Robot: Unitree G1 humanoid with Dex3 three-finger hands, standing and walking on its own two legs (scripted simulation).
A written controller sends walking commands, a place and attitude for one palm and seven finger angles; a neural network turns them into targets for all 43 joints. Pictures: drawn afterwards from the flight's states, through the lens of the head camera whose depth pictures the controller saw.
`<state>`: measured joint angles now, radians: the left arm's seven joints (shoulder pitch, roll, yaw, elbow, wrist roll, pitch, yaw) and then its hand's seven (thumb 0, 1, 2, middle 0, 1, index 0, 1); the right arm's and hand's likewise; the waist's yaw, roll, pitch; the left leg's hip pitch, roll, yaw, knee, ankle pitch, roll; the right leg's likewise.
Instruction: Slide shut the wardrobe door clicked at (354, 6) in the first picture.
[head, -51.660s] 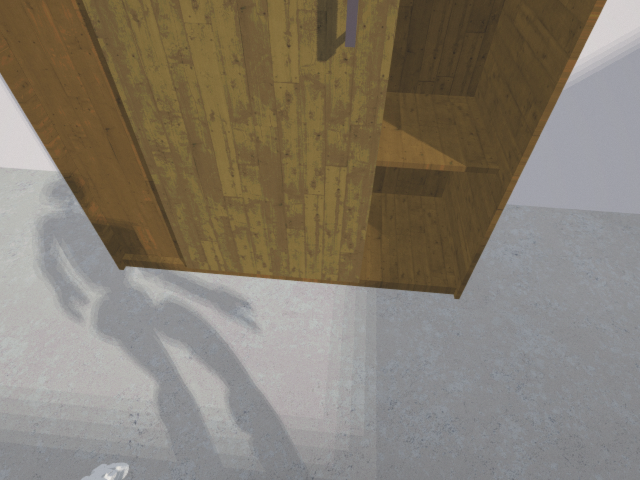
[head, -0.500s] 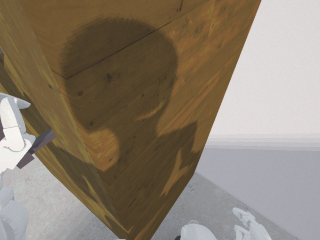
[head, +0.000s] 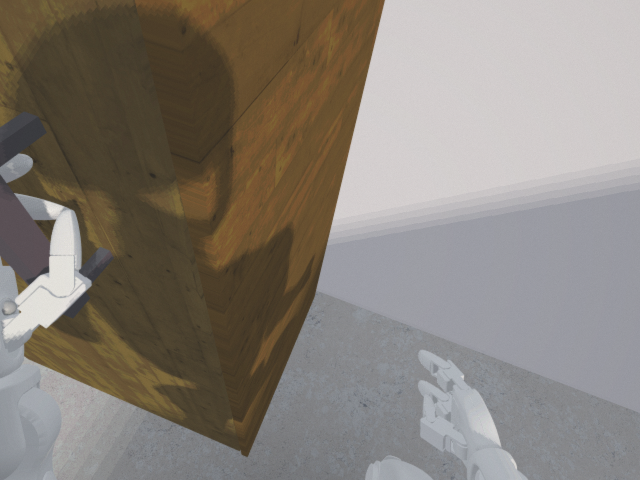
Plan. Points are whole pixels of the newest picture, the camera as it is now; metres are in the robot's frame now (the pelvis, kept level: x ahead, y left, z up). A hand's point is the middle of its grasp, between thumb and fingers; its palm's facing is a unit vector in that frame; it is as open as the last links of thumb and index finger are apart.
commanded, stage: stop walking and hold the door there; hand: left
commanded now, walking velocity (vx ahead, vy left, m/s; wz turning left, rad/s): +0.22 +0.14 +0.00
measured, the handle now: (48, 227) +0.22 +0.28 +0.23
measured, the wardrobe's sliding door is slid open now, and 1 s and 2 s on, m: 0.00 0.00 0.00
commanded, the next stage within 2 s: none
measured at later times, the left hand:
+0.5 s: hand (60, 270) +0.19 +0.26 +0.21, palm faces +0.66 -0.71 -0.24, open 7.0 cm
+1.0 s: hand (56, 271) +0.19 +0.26 +0.21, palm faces +0.68 -0.68 -0.28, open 6.7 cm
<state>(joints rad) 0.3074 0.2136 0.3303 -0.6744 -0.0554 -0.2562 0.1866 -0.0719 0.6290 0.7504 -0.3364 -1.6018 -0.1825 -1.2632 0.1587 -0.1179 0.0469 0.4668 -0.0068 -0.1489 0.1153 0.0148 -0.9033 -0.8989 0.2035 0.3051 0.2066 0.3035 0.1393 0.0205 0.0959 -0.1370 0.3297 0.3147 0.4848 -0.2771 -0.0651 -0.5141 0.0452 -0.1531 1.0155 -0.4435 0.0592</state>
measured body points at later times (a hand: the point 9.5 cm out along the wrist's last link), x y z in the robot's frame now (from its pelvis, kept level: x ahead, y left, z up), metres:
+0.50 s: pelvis -0.11 -0.08 -0.02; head -0.15 -0.09 +0.43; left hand +0.15 +0.29 +0.23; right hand -0.06 -0.40 -0.11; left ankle -0.07 +0.02 -0.75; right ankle +0.02 -0.17 -0.74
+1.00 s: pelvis -0.15 -0.10 -0.01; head -0.16 -0.14 +0.44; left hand +0.15 +0.29 +0.23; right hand -0.11 -0.41 -0.13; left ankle -0.05 +0.03 -0.69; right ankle -0.18 -0.19 -0.75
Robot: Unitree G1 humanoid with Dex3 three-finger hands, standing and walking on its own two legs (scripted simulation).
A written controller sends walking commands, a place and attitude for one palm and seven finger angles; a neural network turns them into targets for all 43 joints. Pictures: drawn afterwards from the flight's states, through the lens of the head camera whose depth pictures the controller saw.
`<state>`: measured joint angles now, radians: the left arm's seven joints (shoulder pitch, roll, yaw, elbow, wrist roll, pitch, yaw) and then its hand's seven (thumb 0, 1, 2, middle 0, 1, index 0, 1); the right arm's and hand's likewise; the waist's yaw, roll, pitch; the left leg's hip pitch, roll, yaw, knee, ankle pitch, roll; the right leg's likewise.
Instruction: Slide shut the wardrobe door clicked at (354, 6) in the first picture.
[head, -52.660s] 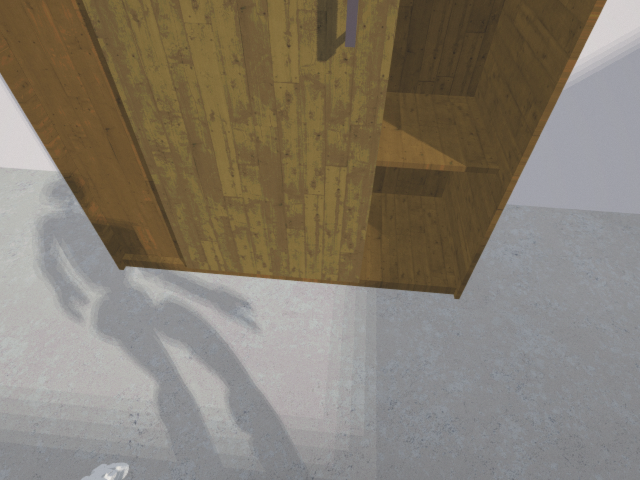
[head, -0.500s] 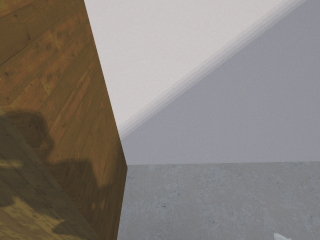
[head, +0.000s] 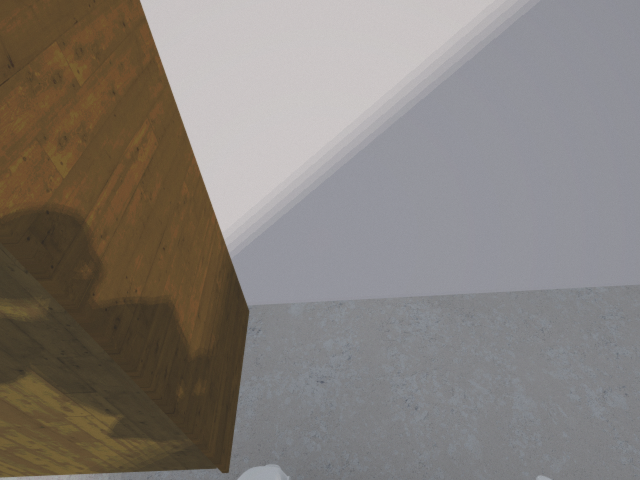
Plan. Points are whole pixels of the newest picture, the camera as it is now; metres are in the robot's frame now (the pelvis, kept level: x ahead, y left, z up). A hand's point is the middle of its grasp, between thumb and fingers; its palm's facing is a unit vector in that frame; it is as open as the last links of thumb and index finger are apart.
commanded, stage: stop walking and hold the door there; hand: left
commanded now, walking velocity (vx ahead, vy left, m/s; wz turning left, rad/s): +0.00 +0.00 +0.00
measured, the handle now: out of the picture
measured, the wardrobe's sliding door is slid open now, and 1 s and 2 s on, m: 0.00 0.00 0.00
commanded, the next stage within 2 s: none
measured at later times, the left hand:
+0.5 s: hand out of the picture +0.24 +0.44 +0.22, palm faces +0.80 -0.55 -0.23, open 6.7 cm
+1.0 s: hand out of the picture +0.23 +0.44 +0.21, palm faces +0.68 -0.70 -0.24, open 6.7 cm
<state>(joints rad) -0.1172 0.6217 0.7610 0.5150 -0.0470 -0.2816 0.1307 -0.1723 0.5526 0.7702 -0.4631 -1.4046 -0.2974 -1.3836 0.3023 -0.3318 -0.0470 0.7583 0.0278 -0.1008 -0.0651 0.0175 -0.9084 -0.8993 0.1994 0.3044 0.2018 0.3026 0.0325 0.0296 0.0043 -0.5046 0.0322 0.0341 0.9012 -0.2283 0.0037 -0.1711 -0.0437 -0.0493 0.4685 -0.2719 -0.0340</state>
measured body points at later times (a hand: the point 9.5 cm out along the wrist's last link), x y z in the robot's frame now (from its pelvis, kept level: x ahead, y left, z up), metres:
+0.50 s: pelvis +0.00 +0.04 -0.01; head +0.00 +0.02 +0.44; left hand +0.19 +0.46 +0.23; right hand +0.18 -0.19 -0.11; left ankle +0.04 +0.14 -0.75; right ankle +0.00 -0.08 -0.74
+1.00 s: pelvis -0.02 +0.12 -0.01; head -0.03 +0.09 +0.44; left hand +0.19 +0.47 +0.23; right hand +0.13 -0.12 -0.13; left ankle +0.04 +0.16 -0.74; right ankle -0.04 +0.02 -0.71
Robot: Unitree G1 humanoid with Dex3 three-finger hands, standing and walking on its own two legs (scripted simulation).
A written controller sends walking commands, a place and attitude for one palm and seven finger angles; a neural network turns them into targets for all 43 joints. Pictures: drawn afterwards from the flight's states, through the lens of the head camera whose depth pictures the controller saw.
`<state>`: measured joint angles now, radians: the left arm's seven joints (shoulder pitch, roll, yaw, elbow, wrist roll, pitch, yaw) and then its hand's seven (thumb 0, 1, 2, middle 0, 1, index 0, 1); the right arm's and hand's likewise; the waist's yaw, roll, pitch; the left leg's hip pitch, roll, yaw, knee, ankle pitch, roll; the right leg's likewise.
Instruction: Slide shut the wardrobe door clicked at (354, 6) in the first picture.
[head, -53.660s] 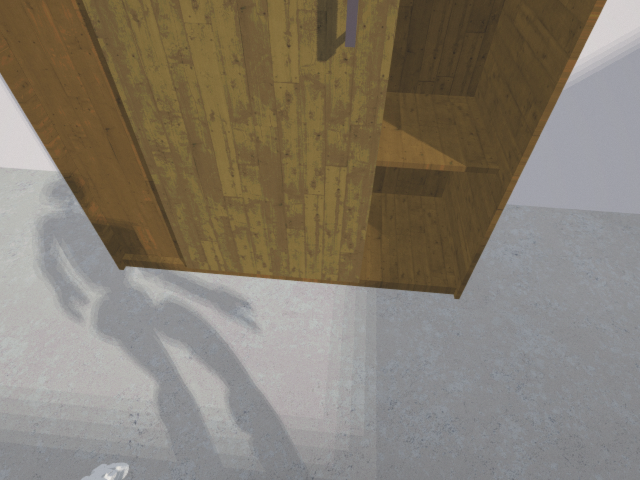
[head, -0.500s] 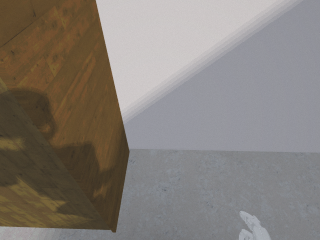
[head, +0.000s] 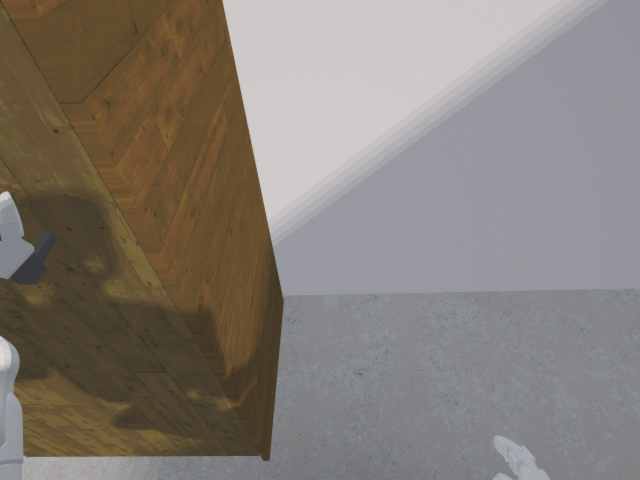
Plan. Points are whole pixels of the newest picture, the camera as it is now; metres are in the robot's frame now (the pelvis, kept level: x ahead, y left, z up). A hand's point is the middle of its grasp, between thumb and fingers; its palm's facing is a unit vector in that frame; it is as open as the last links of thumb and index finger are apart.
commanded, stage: stop walking and hold the door there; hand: left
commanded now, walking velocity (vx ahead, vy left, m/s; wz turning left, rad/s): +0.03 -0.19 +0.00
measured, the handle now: out of the picture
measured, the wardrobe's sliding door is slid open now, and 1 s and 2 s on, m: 0.00 0.00 0.00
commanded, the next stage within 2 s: loosen the grip on the handle in 1.10 s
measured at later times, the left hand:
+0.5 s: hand (15, 243) +0.26 +0.31 +0.23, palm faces +0.55 -0.83 -0.13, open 6.7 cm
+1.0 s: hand (12, 246) +0.26 +0.31 +0.23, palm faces +0.50 -0.86 -0.13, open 6.7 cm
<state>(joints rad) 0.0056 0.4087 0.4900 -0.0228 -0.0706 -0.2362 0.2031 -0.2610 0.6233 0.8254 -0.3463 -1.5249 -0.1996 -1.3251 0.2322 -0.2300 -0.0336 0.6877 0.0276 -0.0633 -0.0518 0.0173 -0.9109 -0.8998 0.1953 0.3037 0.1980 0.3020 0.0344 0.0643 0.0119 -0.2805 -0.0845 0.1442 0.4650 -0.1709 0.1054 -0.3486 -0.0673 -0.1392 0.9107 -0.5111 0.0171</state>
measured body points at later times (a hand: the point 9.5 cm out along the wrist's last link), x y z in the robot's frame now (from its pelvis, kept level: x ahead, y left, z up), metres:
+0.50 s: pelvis -0.01 +0.06 +0.00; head +0.03 +0.05 +0.45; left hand +0.23 +0.35 +0.23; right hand +0.20 -0.12 -0.09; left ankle +0.03 +0.21 -0.73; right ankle -0.01 -0.03 -0.72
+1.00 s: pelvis -0.01 +0.09 +0.01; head -0.01 +0.07 +0.46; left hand +0.23 +0.35 +0.23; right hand +0.17 -0.13 -0.09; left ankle +0.00 +0.19 -0.73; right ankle -0.01 -0.02 -0.73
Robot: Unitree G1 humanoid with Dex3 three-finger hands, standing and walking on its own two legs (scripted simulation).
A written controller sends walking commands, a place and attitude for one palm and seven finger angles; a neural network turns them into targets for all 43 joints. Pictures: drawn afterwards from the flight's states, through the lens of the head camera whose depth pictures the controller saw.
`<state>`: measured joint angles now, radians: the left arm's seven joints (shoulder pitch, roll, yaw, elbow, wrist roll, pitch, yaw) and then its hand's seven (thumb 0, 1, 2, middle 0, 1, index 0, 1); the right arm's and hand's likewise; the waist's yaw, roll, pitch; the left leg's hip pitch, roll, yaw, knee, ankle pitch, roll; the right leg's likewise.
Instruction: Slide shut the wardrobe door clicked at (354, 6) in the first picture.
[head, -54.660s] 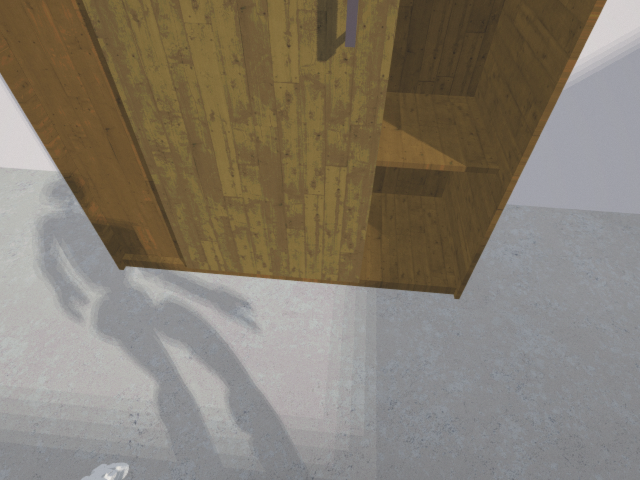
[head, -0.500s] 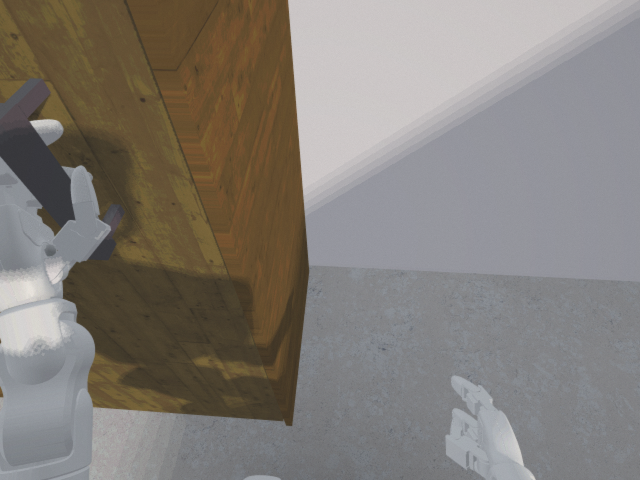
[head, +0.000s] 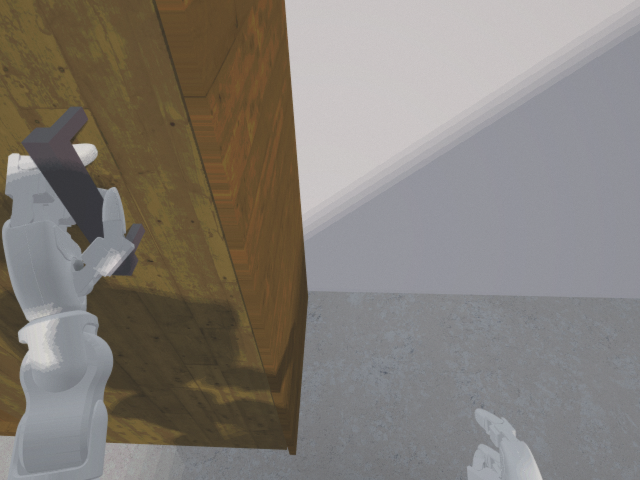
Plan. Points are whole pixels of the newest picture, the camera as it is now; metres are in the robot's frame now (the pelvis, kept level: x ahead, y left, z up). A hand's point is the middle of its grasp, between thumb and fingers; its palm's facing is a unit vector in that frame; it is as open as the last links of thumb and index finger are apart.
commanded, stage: stop walking and hold the door there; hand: left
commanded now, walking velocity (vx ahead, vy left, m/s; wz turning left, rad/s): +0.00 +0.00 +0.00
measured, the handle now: (100, 197) +0.30 +0.24 +0.24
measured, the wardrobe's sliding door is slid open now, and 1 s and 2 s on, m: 0.00 0.00 0.00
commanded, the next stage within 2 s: loosen the grip on the handle in 0.10 s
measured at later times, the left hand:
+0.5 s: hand (97, 236) +0.27 +0.23 +0.22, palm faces +0.52 -0.85 -0.05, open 11.1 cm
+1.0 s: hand (97, 240) +0.27 +0.24 +0.22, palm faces +0.45 -0.89 -0.10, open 14.7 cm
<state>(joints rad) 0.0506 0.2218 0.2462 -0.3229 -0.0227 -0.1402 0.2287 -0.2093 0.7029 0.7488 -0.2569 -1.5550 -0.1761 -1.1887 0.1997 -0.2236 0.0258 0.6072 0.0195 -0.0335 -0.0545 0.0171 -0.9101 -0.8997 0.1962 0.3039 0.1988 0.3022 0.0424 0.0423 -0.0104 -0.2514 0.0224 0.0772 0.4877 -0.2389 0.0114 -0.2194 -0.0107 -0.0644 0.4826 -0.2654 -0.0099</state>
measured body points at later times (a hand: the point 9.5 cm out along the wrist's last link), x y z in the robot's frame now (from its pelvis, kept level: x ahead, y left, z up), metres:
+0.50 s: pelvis -0.05 +0.00 -0.01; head -0.09 -0.01 +0.44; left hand +0.24 +0.28 +0.22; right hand +0.15 -0.22 -0.07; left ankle +0.01 +0.11 -0.74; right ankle -0.01 -0.11 -0.74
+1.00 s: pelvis -0.05 -0.01 -0.01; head -0.06 -0.01 +0.44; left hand +0.24 +0.28 +0.22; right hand +0.12 -0.24 -0.10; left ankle +0.01 +0.11 -0.74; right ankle -0.01 -0.11 -0.74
